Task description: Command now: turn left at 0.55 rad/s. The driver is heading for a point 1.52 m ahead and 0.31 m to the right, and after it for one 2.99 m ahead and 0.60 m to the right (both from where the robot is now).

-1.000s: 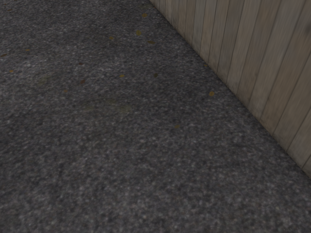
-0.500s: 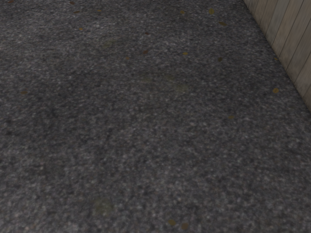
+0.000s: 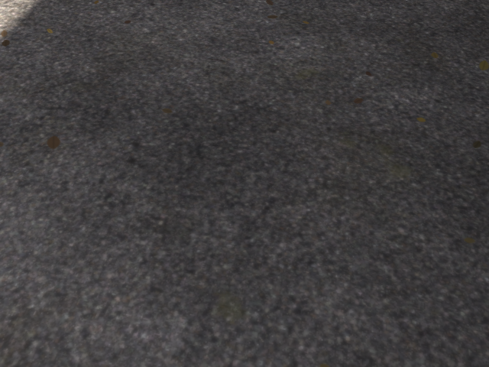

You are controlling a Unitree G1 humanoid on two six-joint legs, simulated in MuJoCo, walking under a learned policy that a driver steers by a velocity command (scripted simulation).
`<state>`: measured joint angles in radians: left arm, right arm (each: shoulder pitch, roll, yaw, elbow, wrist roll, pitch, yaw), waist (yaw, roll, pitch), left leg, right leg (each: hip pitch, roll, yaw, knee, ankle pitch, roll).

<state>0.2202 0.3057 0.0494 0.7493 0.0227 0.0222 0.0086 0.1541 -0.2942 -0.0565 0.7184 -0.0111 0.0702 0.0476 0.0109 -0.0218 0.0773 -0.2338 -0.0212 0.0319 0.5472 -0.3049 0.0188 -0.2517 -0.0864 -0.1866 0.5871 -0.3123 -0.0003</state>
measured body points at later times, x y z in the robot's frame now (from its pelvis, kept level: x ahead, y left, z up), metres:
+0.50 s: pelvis +0.01 +0.01 +0.01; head +0.02 +0.00 +0.46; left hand +0.07 +0.28 -0.11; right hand +0.13 -0.23 -0.12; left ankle -0.01 +0.09 -0.73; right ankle +0.01 -0.11 -0.73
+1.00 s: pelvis +0.08 +0.04 +0.01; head +0.09 +0.06 +0.46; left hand +0.07 +0.31 -0.14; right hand +0.14 -0.23 -0.12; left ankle +0.06 +0.12 -0.73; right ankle +0.02 -0.10 -0.69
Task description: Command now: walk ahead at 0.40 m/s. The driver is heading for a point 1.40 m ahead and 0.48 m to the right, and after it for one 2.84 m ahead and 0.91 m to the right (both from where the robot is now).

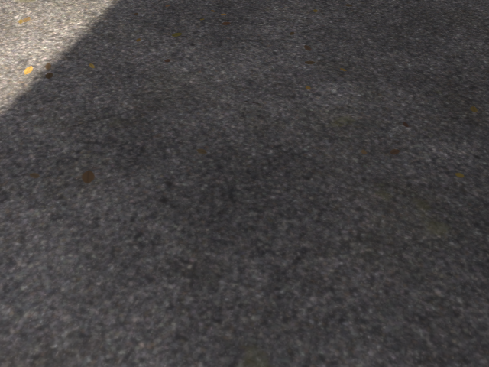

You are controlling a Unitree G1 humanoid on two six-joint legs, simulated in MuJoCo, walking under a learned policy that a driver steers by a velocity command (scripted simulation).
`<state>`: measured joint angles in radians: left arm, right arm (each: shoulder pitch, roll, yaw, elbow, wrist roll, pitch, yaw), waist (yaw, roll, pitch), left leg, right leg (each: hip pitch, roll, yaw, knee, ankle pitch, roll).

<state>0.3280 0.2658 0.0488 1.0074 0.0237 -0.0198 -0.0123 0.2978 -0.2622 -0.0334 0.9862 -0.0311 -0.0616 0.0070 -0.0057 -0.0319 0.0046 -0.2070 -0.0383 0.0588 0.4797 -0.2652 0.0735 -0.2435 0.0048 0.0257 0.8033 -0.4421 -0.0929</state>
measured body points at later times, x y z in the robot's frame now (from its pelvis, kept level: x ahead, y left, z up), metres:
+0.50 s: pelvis +0.22 -0.02 -0.01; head +0.26 -0.03 +0.44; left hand +0.32 +0.23 -0.15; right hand +0.20 -0.26 -0.17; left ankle +0.09 +0.09 -0.65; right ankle +0.31 -0.07 -0.74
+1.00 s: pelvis +0.33 +0.02 +0.01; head +0.32 +0.03 +0.46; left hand +0.37 +0.27 -0.14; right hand +0.34 -0.23 -0.13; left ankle +0.30 +0.10 -0.74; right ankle +0.33 -0.08 -0.70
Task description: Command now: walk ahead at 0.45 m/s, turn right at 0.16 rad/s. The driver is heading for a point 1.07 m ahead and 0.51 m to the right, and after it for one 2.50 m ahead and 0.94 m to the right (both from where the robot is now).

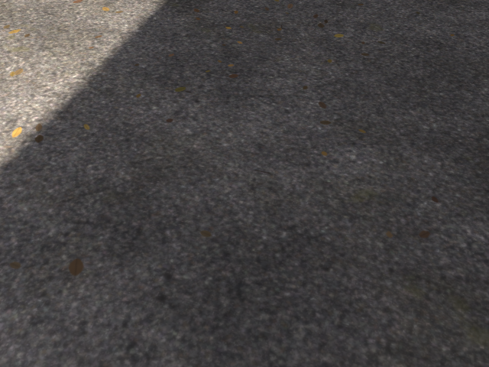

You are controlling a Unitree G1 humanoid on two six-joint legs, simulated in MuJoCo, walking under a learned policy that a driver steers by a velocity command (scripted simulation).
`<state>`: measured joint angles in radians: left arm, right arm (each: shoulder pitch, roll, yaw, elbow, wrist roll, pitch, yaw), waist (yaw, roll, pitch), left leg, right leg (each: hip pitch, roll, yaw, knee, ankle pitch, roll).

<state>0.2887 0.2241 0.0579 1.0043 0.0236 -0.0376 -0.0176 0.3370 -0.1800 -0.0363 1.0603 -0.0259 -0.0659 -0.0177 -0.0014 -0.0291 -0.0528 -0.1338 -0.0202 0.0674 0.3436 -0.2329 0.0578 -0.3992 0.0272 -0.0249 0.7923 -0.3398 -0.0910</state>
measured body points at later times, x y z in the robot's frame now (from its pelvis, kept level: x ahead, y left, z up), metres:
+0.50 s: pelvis +0.24 -0.07 -0.02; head +0.28 -0.08 +0.43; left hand +0.39 +0.17 -0.15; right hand +0.23 -0.33 -0.16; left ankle +0.18 +0.09 -0.64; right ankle +0.28 -0.12 -0.75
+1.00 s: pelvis +0.53 -0.12 -0.02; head +0.56 -0.13 +0.43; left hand +0.67 +0.13 -0.15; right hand +0.58 -0.43 -0.11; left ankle +0.65 -0.08 -0.75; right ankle +0.33 -0.13 -0.67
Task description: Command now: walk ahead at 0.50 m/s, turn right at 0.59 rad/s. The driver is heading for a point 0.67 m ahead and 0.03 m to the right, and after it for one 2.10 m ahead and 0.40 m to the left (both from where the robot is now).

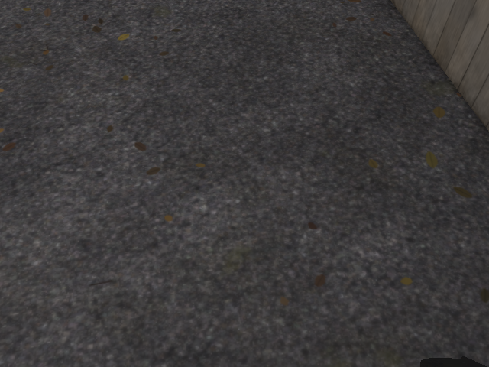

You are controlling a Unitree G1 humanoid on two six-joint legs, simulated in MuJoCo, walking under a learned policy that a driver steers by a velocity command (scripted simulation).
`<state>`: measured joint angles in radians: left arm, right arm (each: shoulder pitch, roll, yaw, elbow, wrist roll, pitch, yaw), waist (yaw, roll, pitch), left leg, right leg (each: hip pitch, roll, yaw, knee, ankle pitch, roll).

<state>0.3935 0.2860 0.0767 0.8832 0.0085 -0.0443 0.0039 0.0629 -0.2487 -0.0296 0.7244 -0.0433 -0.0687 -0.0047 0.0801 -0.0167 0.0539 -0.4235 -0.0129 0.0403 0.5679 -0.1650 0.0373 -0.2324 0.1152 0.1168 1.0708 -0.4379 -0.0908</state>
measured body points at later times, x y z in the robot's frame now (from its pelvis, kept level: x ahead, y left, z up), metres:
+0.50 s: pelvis +0.17 -0.03 +0.00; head +0.20 -0.07 +0.45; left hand +0.40 +0.17 -0.09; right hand +0.18 -0.31 -0.14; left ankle +0.13 +0.11 -0.65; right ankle +0.23 -0.11 -0.73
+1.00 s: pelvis +0.31 -0.03 +0.02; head +0.31 -0.01 +0.47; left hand +0.44 +0.21 -0.12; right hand +0.33 -0.31 -0.09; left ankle +0.34 +0.05 -0.73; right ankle +0.24 -0.12 -0.70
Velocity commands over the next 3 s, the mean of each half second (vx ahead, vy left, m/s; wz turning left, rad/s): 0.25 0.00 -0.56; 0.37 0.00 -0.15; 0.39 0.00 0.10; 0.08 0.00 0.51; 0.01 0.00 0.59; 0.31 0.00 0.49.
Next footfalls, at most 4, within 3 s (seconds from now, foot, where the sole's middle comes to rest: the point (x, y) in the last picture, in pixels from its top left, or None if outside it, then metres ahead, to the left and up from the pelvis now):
0.40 right None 0.27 -0.12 -0.76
0.94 left None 0.38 0.04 -0.76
1.38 right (356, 314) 0.61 -0.24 -0.76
1.88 left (281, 304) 0.63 -0.03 -0.76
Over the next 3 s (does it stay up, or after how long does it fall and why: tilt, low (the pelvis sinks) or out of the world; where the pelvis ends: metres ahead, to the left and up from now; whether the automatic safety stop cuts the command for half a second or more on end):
stays up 0.64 -0.03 0.02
